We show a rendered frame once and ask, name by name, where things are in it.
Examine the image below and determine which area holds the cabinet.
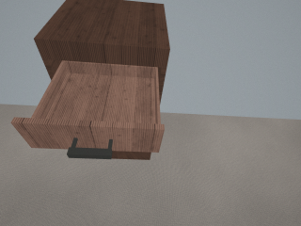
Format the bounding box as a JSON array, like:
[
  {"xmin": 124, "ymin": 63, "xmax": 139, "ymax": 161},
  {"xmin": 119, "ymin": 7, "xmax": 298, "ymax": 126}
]
[{"xmin": 34, "ymin": 0, "xmax": 170, "ymax": 160}]

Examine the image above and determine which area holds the handle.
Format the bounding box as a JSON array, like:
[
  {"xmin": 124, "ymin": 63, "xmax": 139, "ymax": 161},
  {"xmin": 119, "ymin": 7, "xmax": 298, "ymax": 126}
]
[{"xmin": 67, "ymin": 137, "xmax": 113, "ymax": 159}]

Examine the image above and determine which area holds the drawer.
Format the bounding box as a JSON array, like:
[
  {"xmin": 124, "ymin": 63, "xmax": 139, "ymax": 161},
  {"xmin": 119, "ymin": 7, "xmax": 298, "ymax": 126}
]
[{"xmin": 11, "ymin": 60, "xmax": 165, "ymax": 153}]

